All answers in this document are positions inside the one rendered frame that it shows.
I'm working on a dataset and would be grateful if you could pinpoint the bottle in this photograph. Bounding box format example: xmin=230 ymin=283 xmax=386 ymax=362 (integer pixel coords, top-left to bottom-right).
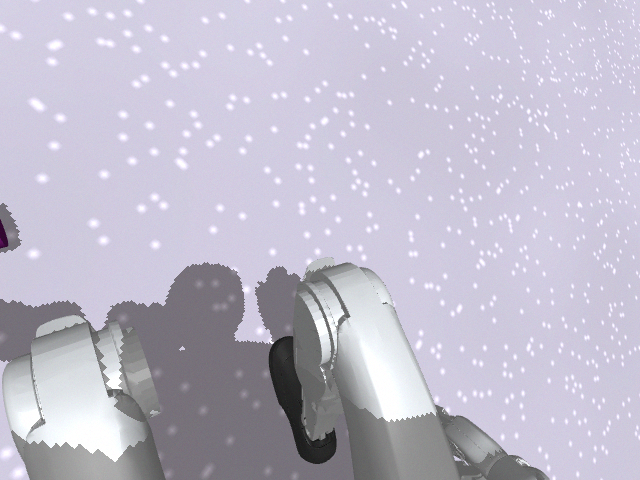
xmin=0 ymin=220 xmax=8 ymax=248

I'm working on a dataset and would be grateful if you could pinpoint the right robot hand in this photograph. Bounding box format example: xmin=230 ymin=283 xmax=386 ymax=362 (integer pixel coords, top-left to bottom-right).
xmin=435 ymin=405 xmax=508 ymax=480

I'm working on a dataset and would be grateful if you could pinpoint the right robot foot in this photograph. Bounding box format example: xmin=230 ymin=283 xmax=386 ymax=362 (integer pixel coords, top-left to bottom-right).
xmin=269 ymin=336 xmax=337 ymax=464

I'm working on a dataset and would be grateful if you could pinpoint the right robot arm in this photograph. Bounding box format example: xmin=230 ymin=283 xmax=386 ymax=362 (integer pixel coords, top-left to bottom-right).
xmin=487 ymin=455 xmax=550 ymax=480

